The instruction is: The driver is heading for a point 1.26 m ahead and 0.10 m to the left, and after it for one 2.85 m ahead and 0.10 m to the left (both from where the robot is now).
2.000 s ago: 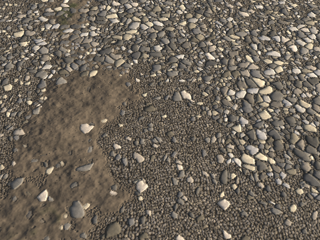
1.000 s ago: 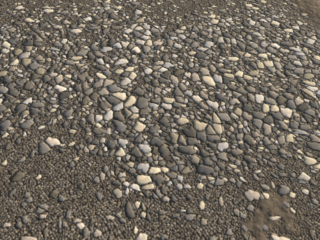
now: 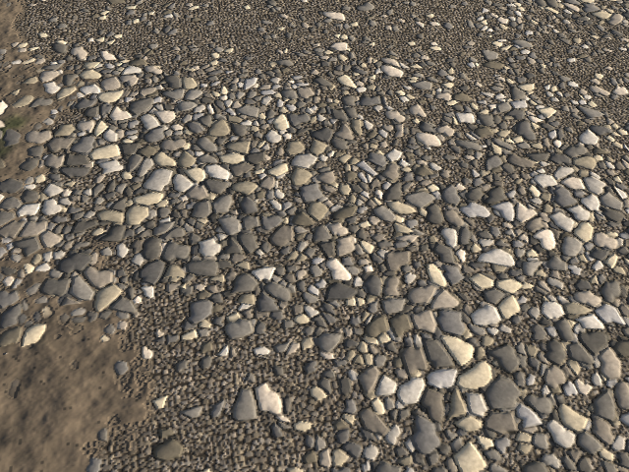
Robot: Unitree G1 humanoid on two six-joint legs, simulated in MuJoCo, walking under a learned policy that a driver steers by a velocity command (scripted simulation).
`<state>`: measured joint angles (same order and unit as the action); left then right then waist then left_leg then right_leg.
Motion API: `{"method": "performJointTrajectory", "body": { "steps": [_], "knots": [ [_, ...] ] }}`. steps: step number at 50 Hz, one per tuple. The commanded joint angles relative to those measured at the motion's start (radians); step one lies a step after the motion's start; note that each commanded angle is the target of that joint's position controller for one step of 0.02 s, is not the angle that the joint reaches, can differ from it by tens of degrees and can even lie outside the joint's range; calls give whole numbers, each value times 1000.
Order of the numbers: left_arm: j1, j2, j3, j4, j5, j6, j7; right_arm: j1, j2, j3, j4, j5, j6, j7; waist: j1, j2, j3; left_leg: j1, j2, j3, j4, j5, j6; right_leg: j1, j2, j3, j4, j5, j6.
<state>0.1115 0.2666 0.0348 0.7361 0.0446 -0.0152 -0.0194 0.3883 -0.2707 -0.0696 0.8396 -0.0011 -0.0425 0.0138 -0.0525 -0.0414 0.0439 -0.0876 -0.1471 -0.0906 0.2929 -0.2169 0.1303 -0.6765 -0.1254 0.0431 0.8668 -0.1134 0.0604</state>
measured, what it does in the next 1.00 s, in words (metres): walks ahead, turning left: right foot, then left foot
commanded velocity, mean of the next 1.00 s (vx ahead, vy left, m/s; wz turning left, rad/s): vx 0.50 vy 0.00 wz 0.29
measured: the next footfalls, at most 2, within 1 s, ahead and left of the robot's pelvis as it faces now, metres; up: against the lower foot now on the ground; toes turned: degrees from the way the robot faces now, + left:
right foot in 0.20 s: +0.30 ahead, -0.13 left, +0.00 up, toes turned +9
left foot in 0.70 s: +0.49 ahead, +0.13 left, +0.00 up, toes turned +19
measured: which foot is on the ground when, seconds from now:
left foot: down 0.00-0.20, up 0.22-0.68, down 0.70-1.00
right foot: up 0.00-0.18, down 0.20-0.72, up 0.74-1.00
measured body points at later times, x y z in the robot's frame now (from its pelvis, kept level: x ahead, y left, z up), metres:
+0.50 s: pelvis +0.28 -0.04 +0.00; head +0.30 -0.05 +0.45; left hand +0.22 +0.23 -0.12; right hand +0.49 -0.25 -0.11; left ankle +0.31 +0.12 -0.68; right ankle +0.26 -0.14 -0.74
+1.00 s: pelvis +0.51 +0.07 +0.00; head +0.52 +0.09 +0.45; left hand +0.56 +0.35 -0.13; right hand +0.58 -0.19 -0.12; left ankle +0.45 +0.12 -0.74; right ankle +0.65 -0.05 -0.68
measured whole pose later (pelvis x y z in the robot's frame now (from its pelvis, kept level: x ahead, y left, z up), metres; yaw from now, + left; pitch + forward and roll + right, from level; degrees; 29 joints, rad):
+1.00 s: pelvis +0.51 +0.07 +0.00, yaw +16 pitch +1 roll +1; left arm 0.19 0.27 0.04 0.83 0.04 -0.02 -0.04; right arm 0.41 -0.24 -0.03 0.91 -0.01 -0.07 0.01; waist -0.03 -0.05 0.01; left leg -0.04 -0.08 0.07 0.22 -0.19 0.08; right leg -0.62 -0.11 -0.01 0.90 -0.14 0.00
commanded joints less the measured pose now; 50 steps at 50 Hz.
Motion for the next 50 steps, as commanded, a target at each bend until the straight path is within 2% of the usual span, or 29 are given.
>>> {"method": "performJointTrajectory", "body": {
  "steps": [1, 3, 5, 7, 8, 9, 10, 11, 12, 13, 14, 16, 18, 21, 26, 30, 32, 33, 34, 35, 36, 37, 38, 39, 40, 41, 44, 46, 50],
  "knots": [
    [-123, 67, 10, -97, -5, -16, -5, 61, -160, -38, -47, -2, -12, -8, -25, 102, -4, 42, 249, -216, -58, 320, 112, -34, 48, -30, -111, 82, 2],
    [-175, 69, 5, -119, -10, -25, -9, 84, -166, -39, -46, -8, -11, -13, -42, 108, 0, 76, 256, -234, -23, 381, 109, -20, 72, -34, -179, 82, -6],
    [-189, 82, 4, -136, -15, -34, -9, 82, -179, -41, -53, -14, -10, -20, -37, 120, 0, 89, 272, -264, 14, 433, 92, 37, 91, -26, -242, 63, -24],
    [-105, 107, 11, -121, -19, -42, -3, 27, -197, -45, -71, -16, -11, -26, 15, 134, -12, 44, 277, -284, 61, 477, 52, 200, 114, -18, -315, 9, -50],
    [-17, 129, 21, -95, -21, -47, 6, -4, -207, -47, -79, -17, -14, -23, 56, 134, -44, 10, 261, -284, 135, 567, 31, 336, 142, -30, -334, -39, -66],
    [116, 154, 33, -59, -18, -58, 18, -21, -205, -45, -80, -11, -19, -15, 126, 87, -110, -28, 204, -244, 305, 599, 6, 515, 142, -35, -399, -26, -88],
    [264, 217, 49, -47, 3, -68, 35, -13, -146, -27, -99, 0, -26, -5, 181, -6, -245, -135, 135, -179, 568, 411, -18, 742, -29, 133, -437, -198, -132],
    [294, 311, 68, -57, 25, -61, 42, 84, -47, -6, -137, 28, -25, -6, 126, -244, -354, -440, -22, -57, 849, -270, -53, 971, -306, 590, -541, -335, -226],
    [237, 260, 65, -59, 5, -47, 35, 104, -124, -11, -118, -6, -13, -14, 85, -192, -312, -544, 49, -49, 968, -308, -44, 893, -321, 754, -591, -427, -259],
    [168, 165, 43, -73, -4, -43, 33, 47, -143, -16, -104, -18, -3, -11, 75, -56, -172, -553, 102, -39, 984, -212, -47, 757, -282, 596, -602, -429, -244],
    [137, 110, 29, -63, -7, -46, 28, -6, -129, -11, -105, -23, -1, -1, 73, 10, -93, -528, 132, -26, 939, -142, -54, 652, -220, 441, -617, -304, -230],
    [148, 89, 20, -31, -9, -59, 26, -26, -103, -7, -108, -36, 13, 18, 53, -63, -49, -478, 163, -17, 872, -110, -69, 556, -135, 249, -646, -90, -202],
    [185, 94, 22, -2, -19, -82, 15, -23, -86, 0, -105, -37, 25, 27, 45, -74, -58, -460, 152, -15, 850, -98, -76, 544, -120, 173, -653, 91, -215],
    [214, 107, 27, 29, -27, -99, 5, -104, -74, 8, -128, -41, 27, 35, 46, -61, -37, -536, 156, -18, 775, -35, -88, 568, -123, 97, -694, 155, -239],
    [256, 111, 27, 74, -33, -89, 1, -302, -37, 39, -183, -39, 15, 50, 79, -53, 0, -508, 185, 82, 478, 124, -111, 559, -75, -36, -724, 196, -225],
    [329, 143, 34, 121, -33, -78, 2, -387, -44, 49, -206, -36, 7, 45, 102, -60, 12, -426, 181, 151, 328, 99, -82, 613, -106, -40, -687, 272, -216],
    [337, 159, 37, 139, -31, -66, 5, -370, -58, 45, -203, -39, 2, 35, 87, -61, 8, -372, 159, 167, 279, 39, -52, 658, -126, -40, -626, 386, -210],
    [332, 165, 38, 145, -33, -61, 7, -311, -64, 40, -183, -44, -4, 29, 55, -53, -21, -285, 131, 180, 234, 26, -35, 670, -117, -60, -538, 515, -199],
    [334, 154, 33, 152, -38, -56, 9, -182, -79, 29, -135, -53, -14, 20, -3, -15, -90, -114, 106, 186, 168, 51, -12, 643, -78, -102, -373, 582, -180],
    [323, 124, 21, 132, -39, -57, 10, -11, -133, 9, -87, -70, -22, 8, -71, 40, -202, 129, 213, 64, 161, 0, 28, 501, -36, -132, -150, 410, -156],
    [367, 24, -4, 72, -57, -60, 0, 90, -252, -21, -80, -78, -20, -7, -71, 276, -328, 412, 522, -399, 85, -103, 139, 153, 115, -185, 219, -126, -106],
    [337, 114, 23, 84, -29, -52, 11, 82, -242, -25, -72, -29, -10, -10, -70, 226, -322, 371, 563, -571, -2, -29, 168, 35, 148, -55, 352, -403, -116],
    [279, 121, 30, 73, -27, -48, 10, 3, -195, -13, -71, -16, -8, -11, -28, 156, -178, 266, 511, -404, 3, 2, 147, -14, 92, -12, 376, -337, -126],
    [254, 96, 21, 71, -32, -53, 4, -56, -133, 3, -73, -17, -14, -7, 3, 120, -99, 144, 462, -294, -28, 72, 121, 8, 61, -13, 323, -269, -127],
    [252, 81, 21, 80, -32, -47, 1, -94, -100, 13, -71, -17, -21, -5, 35, 118, -58, 61, 411, -210, -64, 108, 85, 53, 36, -19, 263, -234, -122],
    [273, 74, 19, 92, -19, -34, -3, -116, -76, 20, -65, -12, -26, -6, 64, 135, -36, -7, 373, -150, -93, 145, 62, 104, 24, -23, 227, -212, -110],
    [261, 54, 19, 100, -8, -12, -19, -82, -84, 16, -34, -7, -47, -6, 83, 120, -33, -42, 345, -78, -144, 239, 76, 120, 25, -44, 200, -140, -86],
    [178, 49, 19, 76, -6, -8, -23, -50, -96, 10, -10, -4, -51, -6, 72, 108, 0, -33, 343, -52, -180, 233, 88, 54, 9, -50, 143, -70, -69],
    [22, 36, 10, 31, -11, -12, -24, 10, -90, 11, 31, -4, -49, -5, 38, 99, 35, 10, 324, 2, -191, 273, 83, 7, 9, -70, -43, 51, -54]
  ]
}}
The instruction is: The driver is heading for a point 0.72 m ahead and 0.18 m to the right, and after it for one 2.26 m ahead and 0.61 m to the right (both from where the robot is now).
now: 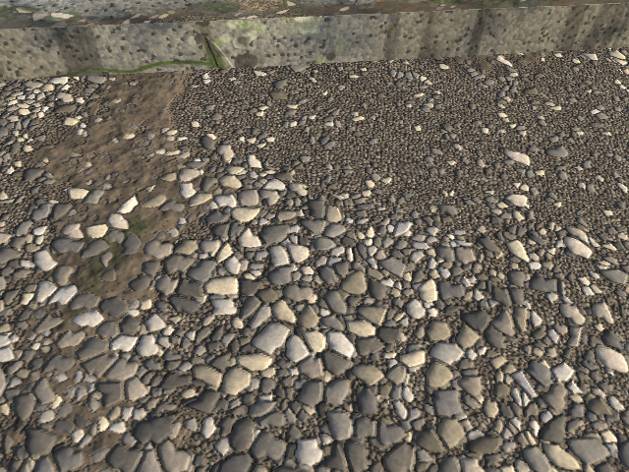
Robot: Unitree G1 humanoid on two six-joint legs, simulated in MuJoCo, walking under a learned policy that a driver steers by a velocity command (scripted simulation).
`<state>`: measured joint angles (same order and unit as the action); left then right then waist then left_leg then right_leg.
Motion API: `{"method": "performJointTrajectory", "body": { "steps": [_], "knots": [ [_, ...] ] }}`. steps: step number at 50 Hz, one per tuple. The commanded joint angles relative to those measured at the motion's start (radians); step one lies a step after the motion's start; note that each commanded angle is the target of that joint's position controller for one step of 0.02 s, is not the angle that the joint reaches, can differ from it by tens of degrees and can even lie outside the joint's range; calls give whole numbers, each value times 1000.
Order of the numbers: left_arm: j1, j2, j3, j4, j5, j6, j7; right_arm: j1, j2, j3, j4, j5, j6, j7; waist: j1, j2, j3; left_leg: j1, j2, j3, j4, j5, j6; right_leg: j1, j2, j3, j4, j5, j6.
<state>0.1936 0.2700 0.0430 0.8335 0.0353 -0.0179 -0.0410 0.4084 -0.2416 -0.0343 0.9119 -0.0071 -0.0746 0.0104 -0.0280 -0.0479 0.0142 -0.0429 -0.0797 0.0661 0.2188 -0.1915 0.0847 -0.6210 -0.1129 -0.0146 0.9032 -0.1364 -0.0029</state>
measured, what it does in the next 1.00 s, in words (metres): walks ahead: right foot, then left foot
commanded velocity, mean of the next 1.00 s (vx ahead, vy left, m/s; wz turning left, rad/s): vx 0.50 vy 0.00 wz -0.05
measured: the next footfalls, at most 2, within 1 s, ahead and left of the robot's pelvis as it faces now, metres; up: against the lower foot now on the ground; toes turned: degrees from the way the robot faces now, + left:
right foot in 0.22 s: +0.30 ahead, -0.12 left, +0.00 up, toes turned -4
left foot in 0.78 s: +0.59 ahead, +0.06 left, +0.00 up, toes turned +4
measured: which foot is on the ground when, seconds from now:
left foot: down 0.00-0.24, up 0.26-0.76, down 0.78-1.00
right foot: up 0.00-0.20, down 0.22-0.80, up 0.82-1.00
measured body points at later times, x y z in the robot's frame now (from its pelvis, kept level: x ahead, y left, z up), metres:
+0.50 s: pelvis +0.27 -0.06 +0.00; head +0.29 -0.07 +0.45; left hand +0.27 +0.20 -0.14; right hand +0.37 -0.31 -0.14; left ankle +0.33 +0.10 -0.68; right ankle +0.26 -0.12 -0.75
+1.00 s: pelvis +0.54 +0.00 +0.00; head +0.56 +0.01 +0.45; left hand +0.61 +0.25 -0.15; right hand +0.57 -0.27 -0.13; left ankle +0.55 +0.06 -0.75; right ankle +0.54 -0.15 -0.67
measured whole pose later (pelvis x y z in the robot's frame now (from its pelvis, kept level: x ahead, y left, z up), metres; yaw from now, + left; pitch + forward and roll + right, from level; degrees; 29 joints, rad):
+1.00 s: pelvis +0.54 +0.00 +0.00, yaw -5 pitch -1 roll +0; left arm 0.27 0.24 0.06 0.97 0.03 -0.02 -0.02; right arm 0.29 -0.22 -0.05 0.97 -0.02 -0.10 0.00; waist 0.01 -0.04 0.05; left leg -0.13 -0.04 0.17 0.32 -0.18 0.09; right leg -0.52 -0.07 0.02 1.09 -0.23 -0.07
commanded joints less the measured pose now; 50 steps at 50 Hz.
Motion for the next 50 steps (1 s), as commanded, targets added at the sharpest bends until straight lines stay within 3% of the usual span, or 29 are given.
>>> {"method": "performJointTrajectory", "body": {
  "steps": [1, 5, 8, 10, 11, 12, 13, 14, 15, 16, 18, 20, 23, 28, 33, 36, 37, 38, 39, 40, 41, 42, 43, 44, 45, 46, 50],
  "knots": [
    [-94, 27, -2, -77, -3, -10, -2, 5, -123, -25, -31, 0, -18, -1, 5, 106, 69, -25, 256, -144, -115, 267, 125, -39, 4, -21, -126, 98, 7],
    [-199, 35, -7, -113, -7, -16, 0, 65, -136, -26, 12, -7, -15, -8, -23, 110, 88, 63, 281, -127, -86, 345, 114, -14, 34, -42, -260, 115, -24],
    [-201, 50, -3, -123, -6, -24, 5, 62, -152, -30, 33, -13, -11, -17, -5, 111, 89, 130, 309, -121, -24, 485, 97, 41, 62, -54, -323, 33, -67],
    [-68, 70, 11, -83, -4, -34, 18, 32, -170, -34, 41, -16, -8, -20, 60, 115, 17, 137, 293, -91, 152, 755, 70, 234, 123, -83, -372, -34, -104],
    [100, 89, 24, -25, 4, -44, 28, 21, -166, -31, 43, -14, -4, -20, 131, 85, -74, 81, 248, -53, 350, 766, 50, 443, 142, -89, -428, -3, -130],
    [284, 164, 45, 16, 27, -52, 42, 23, -132, -19, 16, -7, -6, -19, 192, 2, -201, -110, 197, -16, 641, 482, 31, 709, -39, 106, -441, -84, -180],
    [325, 275, 73, 26, 30, -48, 42, 143, -28, -1, 1, 22, -7, -10, 129, -248, -300, -470, -9, 7, 1000, -245, -14, 943, -315, 618, -564, -159, -308],
    [246, 219, 64, 19, -15, -38, 34, 80, -124, -25, 12, -7, -4, -15, 117, -98, -247, -555, 25, -146, 1083, -297, 5, 867, -280, 680, -630, -180, -295],
    [141, 157, 48, 4, -23, -38, 32, 13, -126, -29, -6, -5, -7, -11, 76, -38, -104, -584, 80, -143, 1071, -207, 11, 731, -250, 505, -634, -163, -270],
    [93, 98, 33, 2, -18, -45, 27, -30, -106, -23, -12, -5, -12, -7, 60, 15, -39, -559, 117, -132, 1016, -142, 10, 621, -205, 398, -669, -60, -247],
    [68, 50, 18, 24, -21, -58, 32, -26, -79, -19, -3, -25, 10, 1, 11, -18, -1, -474, 159, -117, 926, -98, -8, 500, -123, 247, -714, 59, -196],
    [113, 56, 18, 51, -23, -74, 31, -27, -57, -15, 1, -30, 29, 12, 1, -16, -9, -452, 160, -96, 901, -77, -26, 479, -109, 194, -735, 159, -203],
    [164, 79, 24, 84, -29, -82, 32, -136, -52, -13, -30, -31, 40, 21, 9, -5, 37, -551, 188, -69, 813, 11, -53, 491, -94, 139, -787, 159, -211],
    [235, 70, 17, 124, -30, -79, 32, -335, -34, 1, -89, -21, 36, 25, 53, -8, 76, -588, 182, -22, 548, 164, -77, 539, -57, 65, -798, 240, -191],
    [304, 78, 16, 166, -19, -74, 43, -451, -43, 5, -127, -18, 29, 20, 85, -17, 91, -568, 147, 1, 394, 170, -47, 663, -95, 52, -755, 347, -190],
    [280, 94, 21, 177, -12, -67, 53, -423, -61, -4, -128, -19, 18, 15, 52, -23, 80, -489, 115, 9, 335, 68, -3, 725, -121, 43, -668, 527, -174],
    [262, 102, 23, 178, -10, -66, 55, -357, -72, -12, -107, -20, 13, 9, 20, -28, 46, -394, 84, 21, 313, 30, 16, 726, -116, 31, -586, 661, -162],
    [245, 104, 23, 178, -13, -61, 54, -220, -84, -23, -61, -25, 5, 2, -40, -9, -23, -231, 52, 39, 251, 48, 39, 703, -88, 3, -427, 730, -145],
    [246, 81, 14, 168, -19, -61, 51, -42, -132, -42, -7, -43, -7, -10, -101, 34, -126, 36, 119, -39, 236, 50, 76, 549, -43, -16, -203, 579, -126],
    [330, -20, -12, 130, -59, -63, 39, 92, -249, -74, 5, -67, -10, -21, -98, 239, -292, 378, 437, -472, 192, -85, 187, 196, 91, -80, 185, 90, -74],
    [325, 42, 8, 145, -45, -58, 47, 58, -234, -74, 3, -34, 5, -12, -87, 226, -321, 355, 525, -719, 56, -119, 223, 55, 176, 21, 360, -390, -83],
    [240, 79, 24, 130, -32, -53, 49, -58, -183, -61, -12, -14, 10, -11, -42, 133, -148, 201, 477, -557, 38, -168, 184, 5, 104, 77, 386, -308, -96],
    [197, 60, 20, 122, -32, -57, 42, -139, -113, -43, -26, -13, 4, -7, -16, 96, -52, 59, 436, -432, -9, -135, 152, 22, 62, 76, 335, -223, -97],
    [187, 38, 20, 127, -29, -50, 38, -170, -74, -32, -22, -14, -4, -8, 9, 99, 3, -31, 390, -329, -45, -78, 107, 58, 36, 70, 281, -180, -96],
    [202, 24, 21, 133, -12, -35, 32, -177, -50, -25, -10, -9, -11, -12, 36, 116, 30, -95, 348, -243, -70, -34, 68, 99, 20, 70, 246, -151, -87],
    [222, 7, 19, 141, -5, -21, 24, -166, -49, -23, -3, -11, -20, -15, 48, 137, 26, -128, 342, -199, -81, 16, 63, 133, 18, 64, 240, -137, -78],
    [117, -4, 24, 103, -8, 5, 8, -99, -73, -31, 26, -6, -47, -19, 54, 106, 54, -97, 322, -61, -110, 160, 58, 19, 3, 45, 200, -20, -56]
  ]
}}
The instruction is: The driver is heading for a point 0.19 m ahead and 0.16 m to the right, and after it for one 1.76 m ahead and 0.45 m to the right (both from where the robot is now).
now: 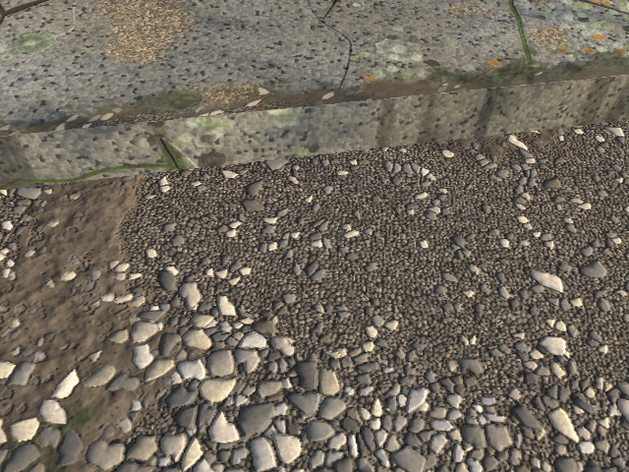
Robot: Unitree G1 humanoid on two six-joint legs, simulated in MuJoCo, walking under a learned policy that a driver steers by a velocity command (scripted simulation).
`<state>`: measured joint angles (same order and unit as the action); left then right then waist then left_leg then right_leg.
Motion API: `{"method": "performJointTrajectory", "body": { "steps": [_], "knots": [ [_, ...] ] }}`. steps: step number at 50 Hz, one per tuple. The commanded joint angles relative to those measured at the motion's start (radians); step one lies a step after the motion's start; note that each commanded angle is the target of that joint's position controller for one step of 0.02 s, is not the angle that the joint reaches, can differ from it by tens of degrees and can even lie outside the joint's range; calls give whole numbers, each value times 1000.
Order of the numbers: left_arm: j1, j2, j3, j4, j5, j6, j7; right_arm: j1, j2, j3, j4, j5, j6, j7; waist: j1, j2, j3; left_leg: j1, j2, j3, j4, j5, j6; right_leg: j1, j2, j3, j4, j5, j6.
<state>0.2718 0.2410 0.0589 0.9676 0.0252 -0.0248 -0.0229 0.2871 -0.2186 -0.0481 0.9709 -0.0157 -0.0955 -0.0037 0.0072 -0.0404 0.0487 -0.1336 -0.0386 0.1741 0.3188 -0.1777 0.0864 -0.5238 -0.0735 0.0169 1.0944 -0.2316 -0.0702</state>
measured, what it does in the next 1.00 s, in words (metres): walks ahead, turning right: right foot, then left foot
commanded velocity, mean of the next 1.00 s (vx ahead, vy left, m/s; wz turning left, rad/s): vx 0.50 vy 0.00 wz -0.40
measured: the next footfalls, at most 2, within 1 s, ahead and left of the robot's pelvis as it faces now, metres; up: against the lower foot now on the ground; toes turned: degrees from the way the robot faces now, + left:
right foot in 0.34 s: +0.31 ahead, -0.11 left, +0.00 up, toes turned -16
left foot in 0.86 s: +0.67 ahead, -0.07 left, +0.00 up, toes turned -22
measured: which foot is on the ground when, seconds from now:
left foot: down 0.00-0.32, up 0.34-0.84, down 0.86-1.00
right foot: up 0.00-0.32, down 0.34-0.88, up 0.90-1.00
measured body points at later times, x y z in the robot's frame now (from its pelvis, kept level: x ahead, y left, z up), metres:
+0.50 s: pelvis +0.26 -0.06 -0.01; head +0.29 -0.08 +0.44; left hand +0.40 +0.19 -0.14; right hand +0.28 -0.33 -0.14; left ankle +0.26 +0.10 -0.65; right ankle +0.27 -0.10 -0.75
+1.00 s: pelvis +0.55 -0.11 -0.01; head +0.58 -0.11 +0.44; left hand +0.68 +0.13 -0.15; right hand +0.55 -0.39 -0.13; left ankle +0.64 -0.06 -0.75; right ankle +0.39 -0.15 -0.65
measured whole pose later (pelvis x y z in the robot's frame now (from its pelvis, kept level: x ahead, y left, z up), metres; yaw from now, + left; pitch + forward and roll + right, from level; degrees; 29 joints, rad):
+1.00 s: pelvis +0.55 -0.11 -0.01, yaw -25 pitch +0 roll +0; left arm 0.34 0.26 0.05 0.93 0.02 -0.06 0.00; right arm 0.19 -0.25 -0.05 0.85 -0.03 -0.06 0.01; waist 0.03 -0.03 0.05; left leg -0.31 -0.04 0.07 0.48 -0.17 0.07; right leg -0.30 0.06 0.06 1.15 -0.35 -0.09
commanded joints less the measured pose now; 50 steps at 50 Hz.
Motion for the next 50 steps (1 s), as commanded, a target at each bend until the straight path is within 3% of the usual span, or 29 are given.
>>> {"method": "performJointTrajectory", "body": {
  "steps": [1, 6, 11, 14, 15, 16, 17, 18, 19, 20, 21, 22, 23, 25, 28, 33, 38, 40, 41, 42, 43, 44, 45, 46, 47, 48, 50],
  "knots": [
    [3, 23, 8, -45, 0, 14, -12, 39, -94, -17, -26, 1, -26, -6, 14, 98, 27, 8, 275, -140, -211, 171, 53, -112, -39, 8, -18, 111, 16],
    [-171, 0, -7, -111, -1, 9, -24, 94, -90, -11, -4, 1, -24, -14, -18, 97, 59, 61, 252, -22, -199, 301, 35, -129, -16, -64, -283, 252, 22],
    [-276, 5, -14, -168, 8, 5, -32, 172, -112, -16, 29, -5, -7, -31, -42, 103, 66, 221, 298, 49, -119, 538, 29, -101, 25, -150, -442, 185, -32],
    [-190, 34, 2, -152, 11, 7, -24, 146, -150, -26, 24, -10, 10, -41, 13, 145, -1, 280, 313, 92, 82, 949, 23, 38, 112, -200, -460, 28, -97],
    [-110, 51, 12, -131, 10, 5, -20, 136, -166, -32, 18, -12, 20, -40, 47, 147, -48, 278, 315, 95, 219, 1002, 26, 123, 146, -205, -479, -19, -124],
    [5, 77, 28, -98, 14, -4, -13, 126, -177, -35, 8, -9, 29, -35, 96, 132, -113, 219, 311, 99, 413, 925, 17, 275, 172, -188, -546, -19, -153],
    [151, 151, 58, -62, 28, -9, 0, 103, -171, -34, -19, -3, 30, -28, 170, 50, -194, 24, 282, 107, 707, 653, -16, 510, 72, -18, -634, -66, -207],
    [126, 266, 86, -77, 25, -3, 11, 137, -48, -12, -92, 6, 22, -2, 85, -199, -256, -461, 60, 61, 1088, -330, -80, 825, -236, 522, -691, -33, -373],
    [153, 262, 85, -79, -6, 10, 12, -3, -131, -27, -129, 0, 7, 3, 129, -33, -272, -594, 28, -179, 1164, -337, -76, 825, -257, 691, -807, -41, -382],
    [86, 232, 75, -77, -11, 13, 21, -62, -120, -21, -156, 10, -10, 8, 95, 2, -132, -652, 95, -207, 1104, -220, -65, 713, -246, 534, -833, 17, -342],
    [38, 174, 62, -81, -15, 8, 22, -43, -121, -20, -146, 12, -19, 5, 49, 68, -62, -596, 129, -202, 1003, -151, -64, 586, -206, 444, -850, 138, -297],
    [-7, 144, 53, -88, -18, 0, 26, -31, -121, -23, -136, -1, -11, 1, 9, 94, -28, -534, 150, -204, 934, -134, -74, 497, -153, 358, -857, 248, -260],
    [-30, 119, 44, -93, -25, -9, 29, -5, -114, -22, -134, -20, 9, 2, -21, 81, -33, -468, 159, -207, 887, -127, -92, 438, -113, 297, -866, 324, -243],
    [-8, 127, 41, -89, -32, -31, 28, 0, -95, -19, -143, -34, 44, 9, -39, 61, -45, -428, 159, -195, 821, -131, -120, 393, -73, 247, -869, 419, -237],
    [52, 165, 48, -84, -28, -41, 24, -98, -88, -15, -186, -32, 63, 16, -16, 28, -21, -480, 157, -170, 698, -37, -147, 370, -38, 228, -888, 416, -216],
    [159, 142, 36, -63, -24, -42, 24, -261, -85, -3, -240, -23, 61, 27, 57, -14, -8, -536, 139, -151, 462, 152, -131, 481, -25, 204, -886, 483, -148],
    [221, 147, 25, -40, -9, -44, 38, -380, -92, 8, -288, -13, 45, 36, 98, -25, 16, -526, 94, -128, 301, 171, -80, 610, -69, 215, -857, 561, -138],
    [193, 165, 26, -40, -4, -47, 44, -340, -111, 3, -287, -12, 37, 34, 59, -35, 19, -440, 73, -132, 242, 111, -44, 622, -93, 212, -821, 658, -119],
    [167, 176, 27, -43, -4, -51, 46, -270, -126, -4, -268, -11, 34, 28, 22, -43, -2, -339, 45, -125, 218, 68, -24, 611, -90, 198, -769, 785, -101],
    [153, 186, 29, -41, -1, -53, 45, -164, -148, -15, -234, -8, 29, 19, -23, -43, -54, -213, 10, -115, 200, 29, -5, 607, -77, 184, -659, 904, -88],
    [135, 187, 27, -41, -2, -55, 40, -7, -167, -26, -187, -11, 20, 7, -101, -8, -133, -19, 15, -119, 137, 68, 22, 554, -36, 144, -476, 879, -72],
    [144, 142, 13, -67, -9, -61, 35, 157, -231, -43, -161, -33, 13, -9, -155, 78, -255, 228, 209, -329, 131, -33, 70, 382, 19, 111, -203, 585, -57],
    [285, 60, 2, -67, -46, -58, 28, 196, -329, -70, -143, -43, 20, -2, -88, 335, -356, 445, 461, -822, 27, -76, 221, 58, 219, 31, 147, -185, -11],
    [231, 141, 13, -54, -10, -54, 33, 112, -238, -52, -150, -10, 32, 11, -65, 171, -262, 347, 429, -893, -47, -167, 200, -42, 169, 116, 223, -242, -31],
    [153, 138, 16, -71, -7, -54, 28, 10, -175, -37, -168, 0, 32, 15, -38, 96, -117, 199, 397, -715, -59, -170, 182, -61, 118, 112, 203, -153, -29],
    [103, 119, 9, -83, -6, -55, 22, -33, -132, -25, -167, -7, 27, 18, -27, 51, -61, 105, 348, -605, -86, -77, 159, -47, 84, 98, 155, -101, -26],
    [97, 96, 4, -88, 11, -36, 9, -30, -101, -11, -135, -3, 15, 11, 11, 105, -29, 5, 270, -451, -125, 54, 116, 10, 41, 75, 70, -73, -8]
  ]
}}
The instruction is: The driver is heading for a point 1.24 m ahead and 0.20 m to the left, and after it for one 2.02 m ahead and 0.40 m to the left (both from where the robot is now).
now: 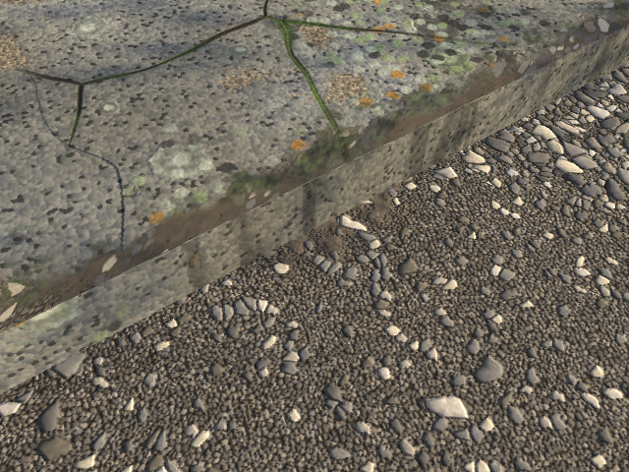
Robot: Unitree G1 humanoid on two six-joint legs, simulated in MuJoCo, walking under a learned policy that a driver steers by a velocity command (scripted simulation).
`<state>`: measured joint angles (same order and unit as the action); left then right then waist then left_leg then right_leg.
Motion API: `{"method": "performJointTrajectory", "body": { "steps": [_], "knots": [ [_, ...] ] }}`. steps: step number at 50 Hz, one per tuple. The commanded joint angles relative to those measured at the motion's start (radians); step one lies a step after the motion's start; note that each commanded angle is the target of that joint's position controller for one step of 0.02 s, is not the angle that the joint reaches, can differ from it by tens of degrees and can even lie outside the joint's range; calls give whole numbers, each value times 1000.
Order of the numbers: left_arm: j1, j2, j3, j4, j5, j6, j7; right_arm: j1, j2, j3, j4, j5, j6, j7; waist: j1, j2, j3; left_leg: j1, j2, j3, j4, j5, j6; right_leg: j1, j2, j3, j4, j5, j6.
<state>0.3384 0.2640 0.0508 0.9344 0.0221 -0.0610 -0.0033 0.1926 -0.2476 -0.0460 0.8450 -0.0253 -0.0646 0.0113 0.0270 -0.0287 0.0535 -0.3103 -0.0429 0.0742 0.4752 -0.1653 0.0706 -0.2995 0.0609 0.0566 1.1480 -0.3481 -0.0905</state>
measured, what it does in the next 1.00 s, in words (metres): walks ahead: right foot, then left foot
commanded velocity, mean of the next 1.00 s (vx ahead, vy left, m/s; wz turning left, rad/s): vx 0.50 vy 0.00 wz -0.02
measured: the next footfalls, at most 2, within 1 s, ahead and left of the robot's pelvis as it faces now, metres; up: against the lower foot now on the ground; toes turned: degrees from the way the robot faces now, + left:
right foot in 0.40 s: +0.37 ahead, -0.12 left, +0.00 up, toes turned -3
left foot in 0.96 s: +0.67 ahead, +0.05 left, +0.00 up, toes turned +5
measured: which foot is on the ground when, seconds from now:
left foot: down 0.00-0.40, up 0.42-0.94, down 0.96-1.00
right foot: up 0.00-0.38, down 0.40-0.98, up 1.00-1.00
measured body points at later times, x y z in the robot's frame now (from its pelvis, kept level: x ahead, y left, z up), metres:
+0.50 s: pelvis +0.26 -0.05 +0.00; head +0.29 -0.06 +0.45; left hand +0.41 +0.20 -0.11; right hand +0.25 -0.30 -0.15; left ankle +0.12 +0.07 -0.65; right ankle +0.33 -0.12 -0.73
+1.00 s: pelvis +0.53 -0.03 -0.01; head +0.56 -0.02 +0.44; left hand +0.47 +0.22 -0.16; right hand +0.71 -0.26 -0.12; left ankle +0.63 +0.05 -0.74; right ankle +0.35 -0.12 -0.69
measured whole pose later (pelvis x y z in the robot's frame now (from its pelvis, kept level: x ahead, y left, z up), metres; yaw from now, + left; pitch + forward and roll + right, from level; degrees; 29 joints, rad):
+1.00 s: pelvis +0.53 -0.03 -0.01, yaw +0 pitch +1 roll -1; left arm 0.42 0.21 0.03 1.07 0.01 -0.08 0.00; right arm 0.05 -0.22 -0.04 0.86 -0.04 -0.08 0.01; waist 0.04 0.00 0.05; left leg -0.43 -0.01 0.10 0.55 -0.13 0.10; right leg -0.05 0.04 -0.04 0.73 -0.44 -0.07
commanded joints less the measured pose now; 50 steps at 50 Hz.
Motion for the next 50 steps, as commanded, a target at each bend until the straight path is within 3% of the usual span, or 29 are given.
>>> {"method": "performJointTrajectory", "body": {
  "steps": [1, 3, 7, 11, 14, 17, 18, 19, 20, 21, 22, 23, 24, 25, 27, 30, 35, 38, 42, 45, 46, 47, 48, 49, 50],
  "knots": [
    [39, 61, 9, -50, 17, 9, -16, 85, -73, -12, 6, 9, -24, -4, -3, 111, -41, 170, 264, -320, -291, 98, 131, -194, -97, 22, -5, 51, 23],
    [14, 48, 4, -57, 21, 19, -24, 128, -90, -16, 33, 17, -37, -2, 2, 108, -37, 168, 255, -273, -316, 159, 143, -224, -114, -7, -46, 73, 42],
    [-171, 37, -9, -117, 18, 23, -32, 185, -102, -19, 67, 19, -37, -1, -31, 95, 15, 191, 231, -204, -378, 161, 146, -340, -161, -59, -226, 201, 81],
    [-307, 14, -26, -158, 9, 16, -36, 237, -110, -20, 94, 19, -37, 0, -66, 100, 22, 217, 208, -137, -366, 248, 120, -289, -143, -104, -451, 320, 87],
    [-367, 26, -26, -177, 6, 13, -32, 272, -116, -21, 113, 14, -33, -3, -82, 107, 25, 280, 234, -133, -331, 317, 112, -257, -123, -117, -537, 320, 69],
    [-360, 48, -18, -184, 7, 5, -26, 263, -132, -27, 125, 8, -26, -13, -59, 112, 22, 351, 273, -137, -261, 437, 98, -204, -103, -116, -596, 232, 29],
    [-309, 58, -11, -170, 9, -1, -22, 251, -135, -27, 127, 7, -23, -16, -32, 112, -2, 363, 271, -128, -193, 548, 87, -132, -80, -121, -624, 193, 12],
    [-195, 69, -2, -131, 14, -9, -16, 239, -137, -27, 129, 8, -17, -16, 20, 94, -58, 353, 247, -100, -54, 643, 72, 8, -49, -137, -683, 197, -9],
    [-28, 107, 15, -75, 29, -21, -6, 241, -118, -20, 124, 10, -15, -15, 80, 53, -157, 256, 199, -61, 149, 575, 52, 234, -76, -102, -704, 195, -42],
    [134, 201, 39, -55, 55, -27, 8, 261, -47, 2, 77, 31, -17, -10, 118, -95, -300, -3, 119, -3, 488, 215, 17, 516, -347, 227, -736, 71, -120],
    [144, 254, 56, -40, 32, -14, 4, 339, -26, 0, 80, 39, -16, -9, 77, -249, -361, -261, -34, -38, 730, -390, 5, 625, -505, 615, -871, 55, -220],
    [47, 184, 43, -52, 1, -5, -1, 247, -113, -23, 83, 15, -8, -15, 52, -81, -216, -339, 42, -130, 778, -316, 22, 508, -440, 513, -882, -14, -182],
    [-43, 121, 26, -66, -5, -9, -5, 185, -99, -22, 66, 16, -15, -6, 24, -45, -103, -336, 79, -130, 744, -215, 24, 365, -395, 375, -909, 42, -156],
    [-87, 79, 14, -68, -1, -15, -9, 166, -78, -18, 67, 19, -15, -1, -5, -27, -62, -293, 110, -124, 691, -156, 20, 273, -345, 279, -946, 124, -125],
    [-94, 48, 3, -47, -7, -27, -3, 191, -51, -14, 82, -7, 10, 10, -49, -53, -37, -209, 135, -110, 630, -117, -6, 170, -284, 157, -986, 246, -93],
    [-31, 74, 9, -9, -17, -48, -2, 144, -45, -15, 68, -13, 30, 22, -61, -35, -29, -242, 141, -83, 589, -59, -34, 171, -266, 93, -1016, 367, -109],
    [54, 72, 5, 36, -16, -45, 1, -58, -41, -9, 7, -7, 32, 25, -21, -21, 25, -352, 157, -49, 386, 97, -67, 217, -237, 27, -1050, 420, -106],
    [98, 75, 2, 59, -13, -43, 3, -158, -26, 3, -23, -1, 27, 24, 7, -29, 37, -322, 133, -17, 236, 156, -62, 251, -229, -3, -1047, 481, -99],
    [157, 79, 1, 100, -4, -38, 13, -241, -35, 8, -57, 4, 18, 17, 28, -31, 52, -322, 106, -2, 127, 133, -27, 374, -264, -9, -1007, 581, -104],
    [127, 97, 5, 112, 2, -34, 23, -189, -55, 0, -52, 4, 2, 9, -16, -35, 27, -218, 65, 12, 70, 30, 20, 431, -285, -27, -898, 839, -87],
    [110, 108, 8, 112, 4, -32, 23, -107, -67, -8, -24, 4, -5, 2, -51, -41, -18, -112, 29, 27, 44, -3, 39, 433, -277, -39, -799, 981, -74],
    [91, 107, 7, 111, 1, -28, 21, 46, -81, -18, 28, -2, -15, -8, -117, -18, -96, 73, 6, 38, -23, 40, 63, 395, -244, -68, -626, 1010, -55],
    [77, 89, -1, 91, -8, -31, 17, 228, -138, -38, 79, -24, -24, -21, -182, 25, -204, 340, 123, -87, -27, 14, 107, 218, -203, -91, -388, 794, -37],
    [188, -11, -22, 67, -49, -33, 2, 344, -261, -73, 96, -42, -21, -25, -154, 259, -346, 648, 425, -561, -87, -84, 255, -146, -32, -156, 22, 233, 15],
    [142, 75, 3, 85, -15, -32, 2, 270, -211, -65, 93, -5, -7, -12, -135, 158, -322, 599, 440, -725, -194, -97, 259, -275, 0, -19, 138, -147, 0]
  ]
}}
